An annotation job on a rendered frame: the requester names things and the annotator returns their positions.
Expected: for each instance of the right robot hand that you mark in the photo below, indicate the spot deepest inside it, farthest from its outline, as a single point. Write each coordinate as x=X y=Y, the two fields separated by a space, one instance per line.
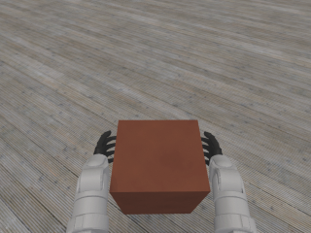
x=213 y=148

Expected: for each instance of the carton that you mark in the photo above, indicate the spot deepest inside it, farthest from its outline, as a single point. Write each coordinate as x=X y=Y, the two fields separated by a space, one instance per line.
x=159 y=167

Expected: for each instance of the robot right forearm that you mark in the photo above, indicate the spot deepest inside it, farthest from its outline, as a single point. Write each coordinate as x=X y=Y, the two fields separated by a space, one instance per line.
x=232 y=213

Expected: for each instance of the robot left forearm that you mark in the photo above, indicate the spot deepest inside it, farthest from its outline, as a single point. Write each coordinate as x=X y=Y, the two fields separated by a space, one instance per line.
x=91 y=196

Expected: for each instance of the left robot hand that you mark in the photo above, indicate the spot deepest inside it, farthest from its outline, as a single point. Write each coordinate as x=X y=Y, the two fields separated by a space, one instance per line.
x=102 y=147

